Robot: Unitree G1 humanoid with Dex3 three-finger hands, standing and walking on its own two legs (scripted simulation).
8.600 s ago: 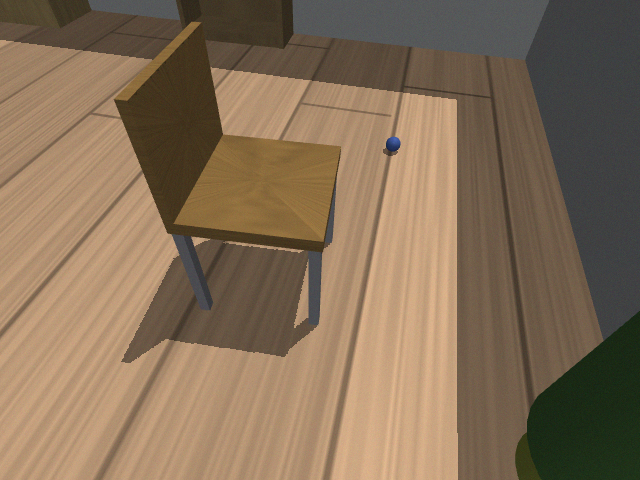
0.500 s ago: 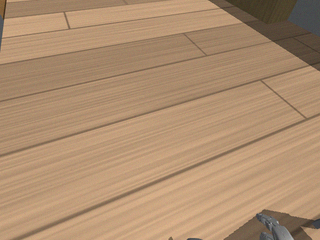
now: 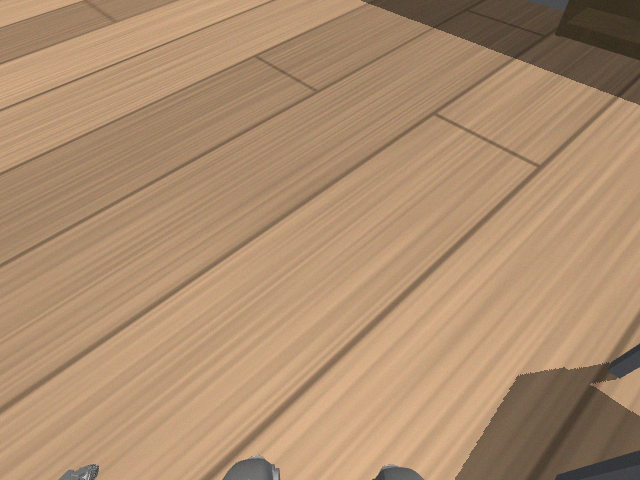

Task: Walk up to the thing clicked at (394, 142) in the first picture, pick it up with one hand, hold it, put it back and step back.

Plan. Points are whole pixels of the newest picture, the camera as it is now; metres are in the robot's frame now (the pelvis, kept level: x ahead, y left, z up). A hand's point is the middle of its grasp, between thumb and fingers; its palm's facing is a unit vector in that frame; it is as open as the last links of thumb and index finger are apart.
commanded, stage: walk up
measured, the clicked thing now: out of the picture +0.54 -1.86 -0.71
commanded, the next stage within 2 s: stand in 1.34 s
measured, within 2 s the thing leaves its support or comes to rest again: neither
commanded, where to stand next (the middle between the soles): +0.09 +0.01 m, yaw -12 degrees
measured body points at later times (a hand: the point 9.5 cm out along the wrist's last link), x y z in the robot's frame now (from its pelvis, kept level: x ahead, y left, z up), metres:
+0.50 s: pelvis -0.01 +0.04 -0.01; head +0.03 +0.03 +0.43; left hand +0.12 +0.35 -0.13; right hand +0.00 -0.32 -0.11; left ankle +0.06 +0.17 -0.70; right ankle -0.03 -0.08 -0.72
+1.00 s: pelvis +0.01 +0.02 +0.01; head +0.02 +0.00 +0.46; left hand +0.18 +0.29 -0.10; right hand +0.00 -0.30 -0.12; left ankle +0.06 +0.16 -0.72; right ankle -0.01 -0.09 -0.72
